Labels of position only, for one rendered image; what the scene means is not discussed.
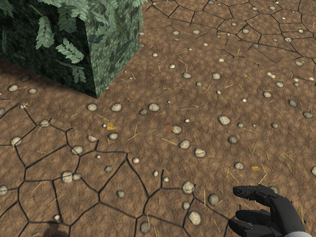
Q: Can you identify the robot right hand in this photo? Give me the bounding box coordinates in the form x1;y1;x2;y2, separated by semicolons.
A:
228;184;306;237

